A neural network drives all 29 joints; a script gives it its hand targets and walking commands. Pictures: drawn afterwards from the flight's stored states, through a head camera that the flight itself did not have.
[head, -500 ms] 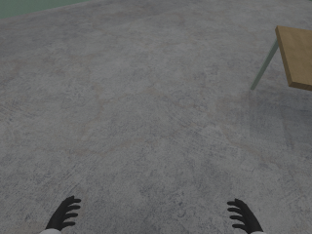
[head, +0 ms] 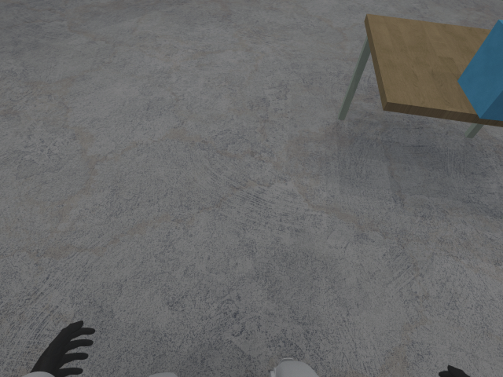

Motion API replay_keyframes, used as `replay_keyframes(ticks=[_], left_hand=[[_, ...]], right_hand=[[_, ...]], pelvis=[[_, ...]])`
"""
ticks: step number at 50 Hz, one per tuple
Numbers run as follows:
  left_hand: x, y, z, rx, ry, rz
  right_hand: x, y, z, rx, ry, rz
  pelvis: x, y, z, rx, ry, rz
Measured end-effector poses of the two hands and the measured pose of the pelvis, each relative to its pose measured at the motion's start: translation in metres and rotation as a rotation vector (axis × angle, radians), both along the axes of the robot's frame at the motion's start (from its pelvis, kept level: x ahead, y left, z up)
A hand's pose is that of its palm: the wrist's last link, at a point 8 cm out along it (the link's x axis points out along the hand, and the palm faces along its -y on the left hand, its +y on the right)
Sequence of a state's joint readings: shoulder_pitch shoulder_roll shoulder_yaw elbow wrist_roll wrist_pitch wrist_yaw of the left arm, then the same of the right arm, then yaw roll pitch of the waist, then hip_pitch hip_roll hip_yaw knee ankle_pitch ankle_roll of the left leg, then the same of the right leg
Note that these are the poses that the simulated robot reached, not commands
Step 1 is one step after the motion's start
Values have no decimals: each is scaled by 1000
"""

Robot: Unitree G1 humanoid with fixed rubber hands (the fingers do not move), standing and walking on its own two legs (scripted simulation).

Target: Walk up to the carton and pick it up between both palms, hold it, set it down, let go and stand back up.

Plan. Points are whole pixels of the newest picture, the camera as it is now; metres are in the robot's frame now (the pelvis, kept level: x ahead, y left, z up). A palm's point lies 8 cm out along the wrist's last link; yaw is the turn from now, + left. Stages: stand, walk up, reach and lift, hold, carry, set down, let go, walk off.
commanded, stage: walk up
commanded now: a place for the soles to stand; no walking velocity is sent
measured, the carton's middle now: out of the picture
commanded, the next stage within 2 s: none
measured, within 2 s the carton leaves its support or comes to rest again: neither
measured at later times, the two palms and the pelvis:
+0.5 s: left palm (125, 348) +0.17 +0.20 -0.08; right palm out of the picture +0.08 -0.45 -0.02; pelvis +0.04 -0.10 +0.02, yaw -6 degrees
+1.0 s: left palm (219, 295) +0.26 +0.05 -0.08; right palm out of the picture +0.12 -0.59 -0.03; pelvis +0.12 -0.24 +0.01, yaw -11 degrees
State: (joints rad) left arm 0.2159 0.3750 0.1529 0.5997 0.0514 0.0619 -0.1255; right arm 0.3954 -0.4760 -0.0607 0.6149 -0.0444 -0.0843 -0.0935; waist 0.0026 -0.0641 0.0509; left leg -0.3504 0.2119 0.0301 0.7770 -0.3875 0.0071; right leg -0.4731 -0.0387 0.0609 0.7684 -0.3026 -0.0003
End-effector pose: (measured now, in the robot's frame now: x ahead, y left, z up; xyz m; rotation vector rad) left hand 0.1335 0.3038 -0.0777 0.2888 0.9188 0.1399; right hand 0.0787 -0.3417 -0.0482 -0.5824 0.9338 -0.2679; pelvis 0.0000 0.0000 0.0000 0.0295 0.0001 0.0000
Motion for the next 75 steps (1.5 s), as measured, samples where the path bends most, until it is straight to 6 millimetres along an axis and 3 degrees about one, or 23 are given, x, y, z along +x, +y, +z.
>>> replay_keyframes(ticks=[8,16,23,29,34,37,41,46,49,53,57,60,65,70,75], left_hand=[[-4,-40,23,30,43,-15],[10,-67,5,-14,74,-22],[36,-96,-4,-38,54,-50],[36,-129,-4,-10,128,-88],[41,-173,-10,24,149,-125],[45,-190,-4,36,156,-126],[61,-207,6,55,167,-133],[89,-225,-3,48,173,-149],[119,-242,-9,32,114,-161],[163,-275,-1,6,11,-175],[182,-311,0,-9,-19,-184],[183,-341,-6,0,1,-192],[174,-383,-14,47,21,-196],[162,-402,9,81,69,-180],[172,-420,19,90,98,-191]], right_hand=[[11,-39,9,57,-22,-30],[18,-64,22,15,-15,-32],[1,-93,29,-43,-18,-80],[14,-134,34,-51,-25,-86],[14,-182,11,-20,-24,-119],[20,-201,9,8,-17,-157],[36,-217,14,29,-10,-162],[52,-232,16,18,-15,-162],[45,-242,17,-7,-6,-171],[28,-264,26,-36,21,-205],[31,-296,32,-54,40,-193],[38,-326,25,-45,39,-184],[56,-380,-8,-11,15,-194],[82,-405,2,27,-19,-199],[89,-422,8,55,21,-204]], pelvis=[[7,-42,19,8,1,-38],[21,-63,17,-10,23,-67],[39,-86,13,-8,-38,-100],[47,-126,17,-13,-7,-139],[57,-172,3,-7,-15,-178],[68,-191,6,-1,-24,-187],[82,-207,15,7,8,-195],[104,-222,11,-1,34,-208],[116,-233,7,7,0,-206],[126,-256,10,-10,-33,-196],[130,-288,11,-16,-23,-189],[132,-317,6,3,-14,-200],[137,-368,-13,6,-39,-212],[145,-394,6,23,-31,-229],[158,-413,17,27,7,-243]])
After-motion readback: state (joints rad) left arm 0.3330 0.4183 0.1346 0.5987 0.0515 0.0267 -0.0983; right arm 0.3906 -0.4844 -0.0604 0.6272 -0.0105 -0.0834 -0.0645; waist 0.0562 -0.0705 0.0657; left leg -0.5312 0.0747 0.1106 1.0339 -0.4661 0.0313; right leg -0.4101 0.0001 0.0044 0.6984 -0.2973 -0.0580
